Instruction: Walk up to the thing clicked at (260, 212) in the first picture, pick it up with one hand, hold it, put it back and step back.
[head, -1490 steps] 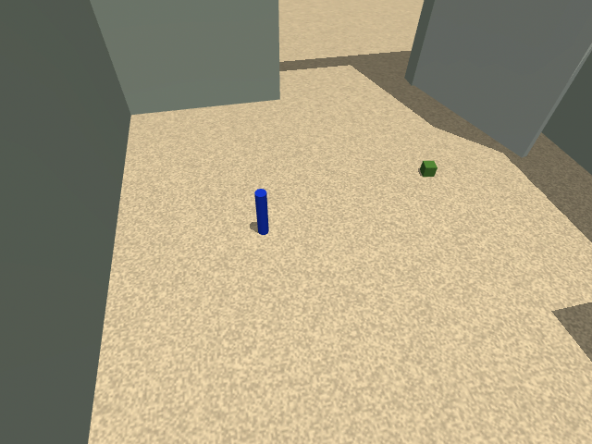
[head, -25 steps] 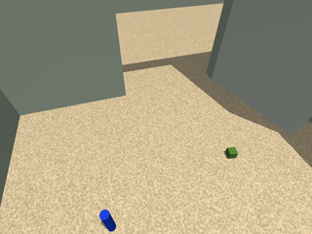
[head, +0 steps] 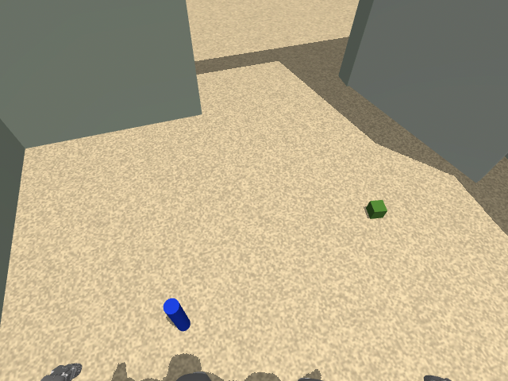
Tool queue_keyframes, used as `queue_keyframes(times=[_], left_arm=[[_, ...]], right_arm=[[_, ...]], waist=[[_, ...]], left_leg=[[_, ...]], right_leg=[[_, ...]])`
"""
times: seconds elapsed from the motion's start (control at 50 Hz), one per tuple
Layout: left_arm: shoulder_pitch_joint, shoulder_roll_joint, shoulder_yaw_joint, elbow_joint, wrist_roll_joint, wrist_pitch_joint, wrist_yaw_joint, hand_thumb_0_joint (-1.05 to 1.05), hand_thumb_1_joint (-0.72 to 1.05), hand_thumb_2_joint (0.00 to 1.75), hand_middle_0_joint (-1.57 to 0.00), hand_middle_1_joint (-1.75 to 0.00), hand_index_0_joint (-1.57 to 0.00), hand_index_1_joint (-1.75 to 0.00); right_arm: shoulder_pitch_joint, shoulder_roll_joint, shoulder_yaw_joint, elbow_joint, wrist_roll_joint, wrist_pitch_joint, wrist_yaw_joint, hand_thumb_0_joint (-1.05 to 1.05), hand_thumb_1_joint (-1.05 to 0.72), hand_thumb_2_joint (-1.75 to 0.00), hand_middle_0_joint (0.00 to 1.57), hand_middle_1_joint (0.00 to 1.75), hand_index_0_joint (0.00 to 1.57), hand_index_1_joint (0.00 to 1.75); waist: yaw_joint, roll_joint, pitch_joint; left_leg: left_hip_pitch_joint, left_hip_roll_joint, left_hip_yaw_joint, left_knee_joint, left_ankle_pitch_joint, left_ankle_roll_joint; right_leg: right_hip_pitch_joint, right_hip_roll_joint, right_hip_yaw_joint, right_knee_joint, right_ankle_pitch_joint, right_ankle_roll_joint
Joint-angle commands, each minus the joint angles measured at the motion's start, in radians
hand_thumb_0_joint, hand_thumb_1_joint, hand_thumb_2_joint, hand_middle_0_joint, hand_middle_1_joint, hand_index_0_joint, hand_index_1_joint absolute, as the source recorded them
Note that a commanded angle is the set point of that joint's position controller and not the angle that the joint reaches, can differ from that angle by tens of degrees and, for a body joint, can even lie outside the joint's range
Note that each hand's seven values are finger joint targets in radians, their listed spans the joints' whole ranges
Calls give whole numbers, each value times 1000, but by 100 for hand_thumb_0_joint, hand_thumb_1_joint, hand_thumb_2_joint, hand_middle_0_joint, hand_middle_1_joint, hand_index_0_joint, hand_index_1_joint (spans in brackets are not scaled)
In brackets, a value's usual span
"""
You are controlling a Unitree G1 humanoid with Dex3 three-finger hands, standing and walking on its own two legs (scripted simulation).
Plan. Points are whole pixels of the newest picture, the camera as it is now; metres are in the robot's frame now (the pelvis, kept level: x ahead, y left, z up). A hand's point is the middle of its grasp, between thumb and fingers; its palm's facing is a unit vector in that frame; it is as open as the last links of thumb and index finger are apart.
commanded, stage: step back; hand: left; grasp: from the side
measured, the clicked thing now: (178, 316) +0.37 +0.25 -0.64
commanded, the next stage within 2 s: none
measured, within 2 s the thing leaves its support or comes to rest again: neither
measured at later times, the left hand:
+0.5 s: hand out of the picture +0.04 +0.28 -0.16, palm faces -0.12 -0.91 -0.39, open 7.4 cm
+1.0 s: hand out of the picture -0.10 +0.30 -0.15, palm faces +0.00 -0.93 -0.38, open 7.4 cm
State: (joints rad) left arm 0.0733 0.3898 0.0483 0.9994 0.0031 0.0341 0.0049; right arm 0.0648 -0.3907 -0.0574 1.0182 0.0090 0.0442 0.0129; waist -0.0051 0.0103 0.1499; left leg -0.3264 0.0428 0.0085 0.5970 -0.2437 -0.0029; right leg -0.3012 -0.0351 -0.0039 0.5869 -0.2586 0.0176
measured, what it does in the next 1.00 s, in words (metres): walks backwards: left foot, then right foot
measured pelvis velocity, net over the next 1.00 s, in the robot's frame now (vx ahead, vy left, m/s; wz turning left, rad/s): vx -0.23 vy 0.03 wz -0.01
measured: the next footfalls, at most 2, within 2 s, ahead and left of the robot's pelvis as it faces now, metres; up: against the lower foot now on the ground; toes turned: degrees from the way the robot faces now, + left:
left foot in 0.16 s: +0.01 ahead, +0.13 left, +0.00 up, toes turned -2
right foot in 0.54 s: -0.09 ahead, -0.11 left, +0.00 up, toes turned -1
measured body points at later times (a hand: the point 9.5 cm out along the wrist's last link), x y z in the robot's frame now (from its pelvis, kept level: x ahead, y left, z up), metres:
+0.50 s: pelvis -0.09 +0.02 -0.01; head -0.02 +0.02 +0.43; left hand +0.05 +0.33 -0.14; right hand -0.03 -0.30 -0.13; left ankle -0.02 +0.13 -0.73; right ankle -0.12 -0.11 -0.71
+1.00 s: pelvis -0.23 +0.03 +0.00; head -0.17 +0.05 +0.44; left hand -0.10 +0.35 -0.13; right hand -0.14 -0.28 -0.11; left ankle -0.20 +0.13 -0.73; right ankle -0.21 -0.11 -0.66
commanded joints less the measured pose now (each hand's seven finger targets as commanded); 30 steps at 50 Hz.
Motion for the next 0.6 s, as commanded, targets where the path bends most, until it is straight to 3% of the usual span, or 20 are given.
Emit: queue_keyframes(times=[0.0, 0.04, 0.08, 0.1, 0.12, 0.14, 0.16, 0.18, 0.2, 0.24, 0.26, 0.32, 0.38, 0.44, 0.48, 0.5, 0.52, 0.54, 0.56, 0.58], left_arm=[[-39, 275, 69, -119, 16, -13, 9, 0, 90, 90, -20, -30, -20, -30], [-110, 303, 75, -163, 33, -15, 13, 0, 90, 90, -20, -30, -20, -30], [-167, 280, 67, -198, 37, -15, 22, 0, 90, 90, -20, -30, -20, -30], [-160, 249, 59, -202, 31, -10, 23, 0, 90, 90, -20, -30, -20, -30], [-115, 196, 49, -206, 18, 1, 26, 0, 90, 90, -20, -30, -20, -30], [-87, 151, 46, -210, 11, 6, 31, 0, 90, 90, -20, -30, -20, -30], [-33, 171, 51, -204, 14, 12, 38, 0, 90, 90, -20, -30, -20, -30], [-32, 173, 51, -189, 16, 11, 44, 0, 90, 90, -20, -30, -20, -30], [-33, 187, 58, -178, 14, 10, 48, 0, 90, 90, -20, -30, -20, -30], [50, 191, 54, -160, 4, 10, 44, 0, 90, 90, -20, -30, -20, -30], [65, 199, 63, -162, 8, 9, 39, 0, 90, 90, -20, -30, -20, -30], [33, 187, 70, -206, 16, -1, 28, 0, 90, 90, -20, -30, -20, -30], [12, 172, 73, -231, 11, -6, 20, 0, 90, 90, -20, -30, -20, -30], [68, 159, 77, -212, 12, -10, 12, 0, 90, 90, -20, -30, -20, -30], [157, 142, 79, -169, 18, -16, 11, 0, 90, 90, -20, -30, -20, -30], [181, 166, 86, -160, 27, -22, 13, 0, 90, 90, -20, -30, -20, -30], [180, 226, 102, -174, 41, -27, 12, 0, 90, 90, -20, -30, -20, -30], [124, 334, 123, -195, 24, -19, 7, 0, 90, 90, -20, -30, -20, -30], [64, 343, 123, -243, 41, -28, 9, 0, 90, 90, -20, -30, -20, -30], [25, 272, 109, -257, 22, -31, 14, 0, 90, 90, -20, -30, -20, -30]], right_arm=[[62, -179, -52, -85, -11, 3, 2, 0, -90, -90, 20, 30, 20, 30], [134, -176, -59, -90, -12, 14, 9, 0, -90, -90, 20, 30, 20, 30], [218, -189, -67, -88, -1, 6, 8, 0, -90, -90, 20, 30, 20, 30], [234, -193, -67, -83, -4, -6, 4, 0, -90, -90, 20, 30, 20, 30], [218, -236, -75, -94, -27, -17, -4, 0, -90, -90, 20, 30, 20, 30], [174, -300, -85, -114, -47, -31, -9, 0, -90, -90, 20, 30, 20, 30], [157, -333, -90, -136, -48, -39, -12, 0, -90, -90, 20, 30, 20, 30], [136, -352, -93, -150, -42, -39, -18, 0, -90, -90, 20, 30, 20, 30], [92, -319, -87, -161, -41, -41, -27, 0, -90, -90, 20, 30, 20, 30], [24, -266, -71, -190, -46, -47, -43, 0, -90, -90, 20, 30, 20, 30], [35, -248, -67, -201, -42, -48, -46, 0, -90, -90, 20, 30, 20, 30], [125, -232, -71, -196, -39, -49, -54, 0, -90, -90, 20, 30, 20, 30], [153, -242, -68, -204, -40, -46, -55, 0, -90, -90, 20, 30, 20, 30], [125, -256, -66, -218, -38, -35, -51, 0, -90, -90, 20, 30, 20, 30], [92, -262, -63, -225, -27, -24, -45, 0, -90, -90, 20, 30, 20, 30], [90, -241, -54, -223, -19, -20, -41, 0, -90, -90, 20, 30, 20, 30], [101, -202, -41, -232, -14, -18, -37, 0, -90, -90, 20, 30, 20, 30], [40, -174, -42, -244, -8, -14, -48, 0, -90, -90, 20, 30, 20, 30], [44, -209, -57, -230, -14, -7, -53, 0, -90, -90, 20, 30, 20, 30], [91, -220, -56, -208, -9, -5, -48, 0, -90, -90, 20, 30, 20, 30]], waist=[[-12, -194, -196], [-36, -249, -180], [-77, -236, -191], [-85, -176, -196], [-66, 61, -159], [-28, 202, -121], [-13, 124, -171], [-31, 159, -201], [-15, 148, -183], [34, 148, -187], [35, 135, -190], [-13, 100, -224], [-40, 110, -202], [-25, 150, -232], [21, 146, -251], [29, 114, -249], [21, -44, -228], [59, -304, -161], [48, -277, -107], [12, -152, -98]], left_leg=[[82, -78, -7, 232, -123, 73], [117, -94, -34, 409, -288, 57], [133, -46, -65, 290, -208, 70], [121, -27, -55, 102, -72, 75], [58, 95, -244, -138, 177, 79], [103, 213, -467, -215, 386, 121], [119, 280, -465, -169, 546, 201], [96, 307, -523, -192, 520, 220], [83, 295, -497, -185, 456, 242], [135, 228, -346, -116, 483, 231], [160, 216, -318, -98, 497, 237], [306, 223, -300, -59, 560, 260], [277, 224, -273, -61, 550, 262], [215, 195, -233, -45, 416, 222], [125, 176, -203, 13, 340, 187], [23, 150, -181, 32, 246, 138], [-160, 59, -151, 135, 49, 74], [-185, -135, -47, 365, -327, 18], [-130, -118, -150, 562, -401, 6], [-143, -126, -201, 628, -330, 6]], right_leg=[[-79, -245, 264, -174, 176, -226], [-198, -318, 300, -214, 158, -281], [-183, -266, 229, -91, 207, -218], [-142, -185, 168, 27, 151, -164], [-143, -28, 92, 246, 0, -94], [-267, 131, 105, 379, -322, -60], [-240, 132, 179, 493, -382, -57], [-231, 160, 234, 555, -401, -57], [-228, 148, 254, 625, -355, -58], [-273, 135, 228, 681, -269, -44], [-262, 126, 206, 689, -257, -35], [-281, 112, 189, 582, -270, -6], [-206, 91, 138, 416, -284, 2], [-70, 71, 58, 165, -217, -12], [91, 72, 7, -94, -17, -34], [185, 54, 35, -134, 62, -51], [244, -81, 270, -169, 62, -101], [39, -311, 531, -268, 117, -280], [-94, -382, 614, -282, 170, -345], [-62, -309, 479, -237, 235, -306]])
